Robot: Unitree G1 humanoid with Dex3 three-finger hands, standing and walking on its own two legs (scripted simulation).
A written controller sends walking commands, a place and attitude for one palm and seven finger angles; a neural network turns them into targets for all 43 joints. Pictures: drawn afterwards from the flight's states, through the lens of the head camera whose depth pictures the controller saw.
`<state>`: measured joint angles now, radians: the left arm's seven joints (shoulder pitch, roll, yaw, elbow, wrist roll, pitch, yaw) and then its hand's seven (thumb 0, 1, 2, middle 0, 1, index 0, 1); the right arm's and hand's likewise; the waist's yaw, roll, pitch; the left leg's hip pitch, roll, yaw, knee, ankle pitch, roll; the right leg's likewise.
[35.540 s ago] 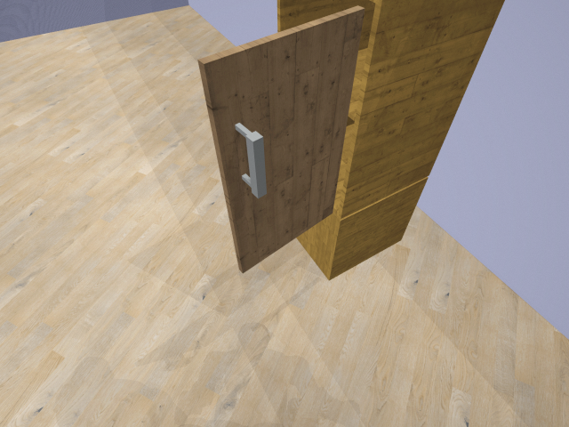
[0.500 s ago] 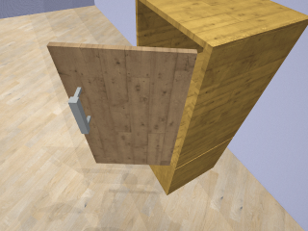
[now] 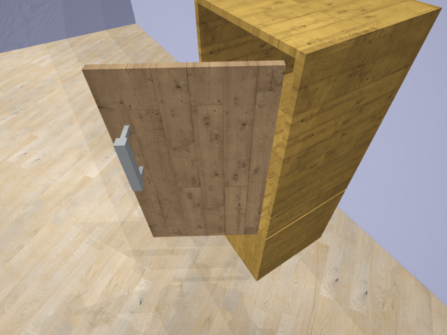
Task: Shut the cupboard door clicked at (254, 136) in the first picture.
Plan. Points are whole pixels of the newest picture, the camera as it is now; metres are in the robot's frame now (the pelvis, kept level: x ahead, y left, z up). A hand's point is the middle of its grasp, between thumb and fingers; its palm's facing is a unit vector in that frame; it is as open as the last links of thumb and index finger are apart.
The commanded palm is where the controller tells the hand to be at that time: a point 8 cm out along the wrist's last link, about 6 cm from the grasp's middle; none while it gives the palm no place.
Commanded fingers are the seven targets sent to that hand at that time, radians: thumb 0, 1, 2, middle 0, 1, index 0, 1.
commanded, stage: look again from close up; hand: left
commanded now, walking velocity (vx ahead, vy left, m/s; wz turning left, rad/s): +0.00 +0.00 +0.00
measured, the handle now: (132, 159) +0.44 +0.22 +0.06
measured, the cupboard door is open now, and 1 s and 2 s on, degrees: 59 59 59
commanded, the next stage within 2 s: raise the hand and make a fist in 0.10 s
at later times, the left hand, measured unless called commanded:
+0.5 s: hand (129, 303) +0.18 +0.17 -0.01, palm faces +0.09 -1.00 -0.03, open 6.7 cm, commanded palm +0.11 +0.23 -0.04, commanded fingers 0.00 0.90 0.90 -0.47 -0.60 -0.47 -0.60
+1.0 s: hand (119, 313) +0.16 +0.18 -0.01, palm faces +0.06 -1.00 -0.03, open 4.3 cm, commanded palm +0.12 +0.23 +0.00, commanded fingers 0.00 0.90 0.90 -0.93 -1.10 -0.93 -1.10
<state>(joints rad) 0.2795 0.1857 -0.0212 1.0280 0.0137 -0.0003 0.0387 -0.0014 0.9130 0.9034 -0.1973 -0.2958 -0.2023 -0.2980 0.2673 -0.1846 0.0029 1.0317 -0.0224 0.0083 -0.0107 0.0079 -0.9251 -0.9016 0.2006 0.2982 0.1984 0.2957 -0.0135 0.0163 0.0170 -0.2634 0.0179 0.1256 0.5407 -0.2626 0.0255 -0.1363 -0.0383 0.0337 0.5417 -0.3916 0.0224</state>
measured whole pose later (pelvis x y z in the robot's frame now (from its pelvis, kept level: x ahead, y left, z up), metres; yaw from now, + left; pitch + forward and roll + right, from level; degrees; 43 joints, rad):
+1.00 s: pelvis -0.04 -0.03 -0.07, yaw +4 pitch +11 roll -2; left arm 0.40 0.26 0.19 -0.06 -0.32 -0.27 -0.28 0.01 0.90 0.90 -0.76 -0.91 -0.76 -0.91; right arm 0.29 -0.19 0.02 0.58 0.03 -0.22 -0.07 0.02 -0.90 -0.90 0.21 0.30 0.20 0.30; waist 0.00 0.05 -0.12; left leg -0.86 0.07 0.00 1.05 -0.40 -0.01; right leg -0.68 0.01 -0.08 1.05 -0.57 -0.02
